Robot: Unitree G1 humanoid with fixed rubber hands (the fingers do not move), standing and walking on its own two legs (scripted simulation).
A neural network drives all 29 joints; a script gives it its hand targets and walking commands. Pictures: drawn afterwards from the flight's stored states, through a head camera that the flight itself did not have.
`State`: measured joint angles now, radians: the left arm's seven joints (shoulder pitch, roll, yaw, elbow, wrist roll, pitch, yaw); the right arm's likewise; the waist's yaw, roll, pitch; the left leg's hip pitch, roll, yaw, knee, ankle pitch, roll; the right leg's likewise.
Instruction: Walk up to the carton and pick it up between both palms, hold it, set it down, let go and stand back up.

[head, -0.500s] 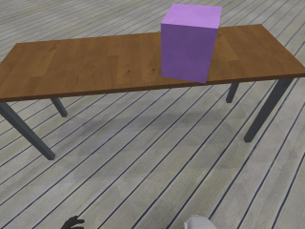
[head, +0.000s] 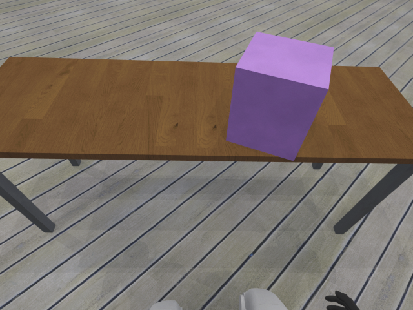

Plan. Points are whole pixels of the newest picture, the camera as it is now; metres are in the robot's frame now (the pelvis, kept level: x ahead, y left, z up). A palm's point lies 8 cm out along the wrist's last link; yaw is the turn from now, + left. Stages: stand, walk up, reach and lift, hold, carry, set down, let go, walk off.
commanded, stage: walk up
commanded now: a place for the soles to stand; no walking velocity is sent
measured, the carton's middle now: (275, 97) +0.65 -0.16 +0.03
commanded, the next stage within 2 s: none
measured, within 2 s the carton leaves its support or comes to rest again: neither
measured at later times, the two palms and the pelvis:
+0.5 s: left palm (142, 268) +0.21 +0.16 -0.09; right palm (379, 267) +0.23 -0.36 -0.11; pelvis +0.13 -0.10 +0.00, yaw +2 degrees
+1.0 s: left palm (150, 257) +0.23 +0.15 -0.09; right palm (369, 222) +0.32 -0.36 -0.08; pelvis +0.17 -0.12 +0.01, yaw +6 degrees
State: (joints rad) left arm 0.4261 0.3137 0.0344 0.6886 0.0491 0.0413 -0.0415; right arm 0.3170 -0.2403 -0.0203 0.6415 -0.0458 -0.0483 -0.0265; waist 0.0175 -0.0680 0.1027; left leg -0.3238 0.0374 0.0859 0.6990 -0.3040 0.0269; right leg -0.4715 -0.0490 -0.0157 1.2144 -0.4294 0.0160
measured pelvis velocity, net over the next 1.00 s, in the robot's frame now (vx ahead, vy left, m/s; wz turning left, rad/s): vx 0.17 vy -0.12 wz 0.10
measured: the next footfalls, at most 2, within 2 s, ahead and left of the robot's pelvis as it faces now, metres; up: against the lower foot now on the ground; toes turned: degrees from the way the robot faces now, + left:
right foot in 0.22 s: +0.23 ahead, -0.19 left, +0.00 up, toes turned -5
left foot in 0.54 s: +0.22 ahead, +0.02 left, +0.00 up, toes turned +4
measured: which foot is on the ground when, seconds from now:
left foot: down 0.00-0.24, up 0.26-0.52, down 0.54-1.00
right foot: up 0.00-0.20, down 0.22-1.00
